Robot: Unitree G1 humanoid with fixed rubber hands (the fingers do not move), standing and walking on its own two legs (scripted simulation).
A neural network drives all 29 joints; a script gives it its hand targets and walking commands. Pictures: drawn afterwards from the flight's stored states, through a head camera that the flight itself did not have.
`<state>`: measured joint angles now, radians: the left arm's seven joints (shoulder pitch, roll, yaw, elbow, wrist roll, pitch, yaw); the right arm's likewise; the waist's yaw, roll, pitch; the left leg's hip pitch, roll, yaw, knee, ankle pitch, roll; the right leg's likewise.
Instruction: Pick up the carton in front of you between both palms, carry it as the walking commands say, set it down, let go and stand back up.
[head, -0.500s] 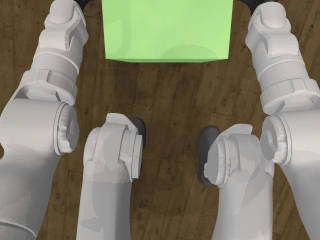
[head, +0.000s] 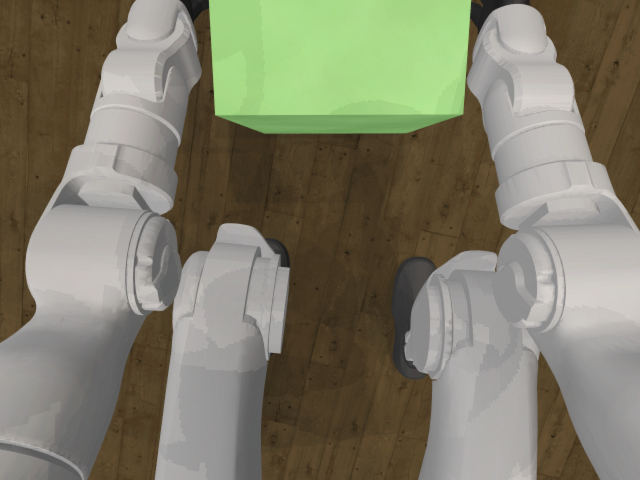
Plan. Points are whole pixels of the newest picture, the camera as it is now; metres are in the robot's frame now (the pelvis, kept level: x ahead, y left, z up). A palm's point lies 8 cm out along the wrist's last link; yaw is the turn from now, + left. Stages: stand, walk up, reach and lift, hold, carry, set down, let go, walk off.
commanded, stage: reach and lift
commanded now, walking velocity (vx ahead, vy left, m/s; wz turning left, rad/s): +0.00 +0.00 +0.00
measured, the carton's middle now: (336, 33) +0.53 +0.05 -0.23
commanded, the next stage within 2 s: none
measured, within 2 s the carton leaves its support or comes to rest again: neither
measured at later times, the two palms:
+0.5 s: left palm out of the picture +0.48 +0.20 +0.04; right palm out of the picture +0.50 -0.10 +0.04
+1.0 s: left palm out of the picture +0.44 +0.19 +0.19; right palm out of the picture +0.46 -0.11 +0.19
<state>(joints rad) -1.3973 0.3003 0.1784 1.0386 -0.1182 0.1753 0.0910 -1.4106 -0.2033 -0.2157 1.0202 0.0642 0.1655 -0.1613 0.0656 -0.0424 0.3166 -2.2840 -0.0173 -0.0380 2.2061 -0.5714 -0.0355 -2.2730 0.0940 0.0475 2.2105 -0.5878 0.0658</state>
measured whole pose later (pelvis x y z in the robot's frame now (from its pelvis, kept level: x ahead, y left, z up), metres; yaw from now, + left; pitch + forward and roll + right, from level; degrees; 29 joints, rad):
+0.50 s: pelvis -0.01 +0.00 +0.10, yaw +2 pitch +42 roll -1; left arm -1.12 0.09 0.47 0.80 0.20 0.36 0.04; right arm -1.12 0.01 -0.50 0.77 -0.22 0.34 -0.09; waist 0.04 -0.03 -0.12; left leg -2.10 -0.09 -0.09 1.83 -0.47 -0.07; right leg -2.07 0.13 0.08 1.84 -0.51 0.07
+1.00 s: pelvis +0.03 +0.00 +0.23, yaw +3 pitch +35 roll -1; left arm -0.76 -0.02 0.39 0.66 0.17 0.36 0.05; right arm -0.74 0.09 -0.40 0.64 -0.17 0.33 -0.08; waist 0.03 -0.02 -0.23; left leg -1.57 -0.09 -0.11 1.45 -0.48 -0.05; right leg -1.55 0.12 0.10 1.46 -0.51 0.05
